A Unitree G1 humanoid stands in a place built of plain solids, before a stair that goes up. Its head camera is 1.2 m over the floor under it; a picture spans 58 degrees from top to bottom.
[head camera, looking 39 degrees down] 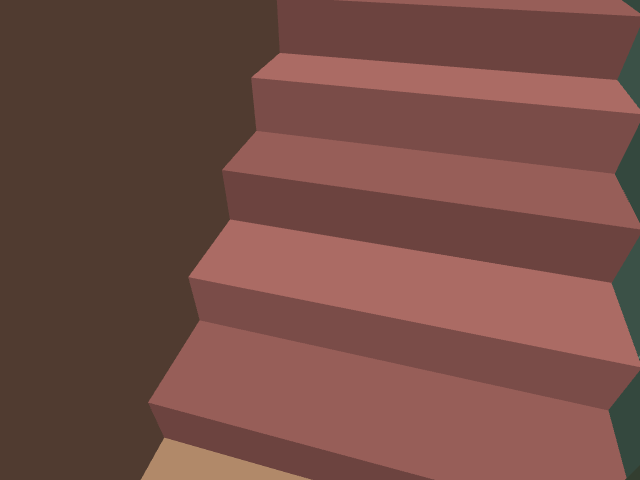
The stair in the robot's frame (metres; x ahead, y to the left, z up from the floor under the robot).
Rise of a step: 0.18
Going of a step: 0.28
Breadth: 1.13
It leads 15 degrees to the right of straight ahead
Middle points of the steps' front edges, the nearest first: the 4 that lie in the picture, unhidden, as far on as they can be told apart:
0.45 -0.11 0.18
0.72 -0.18 0.37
0.99 -0.25 0.55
1.26 -0.32 0.73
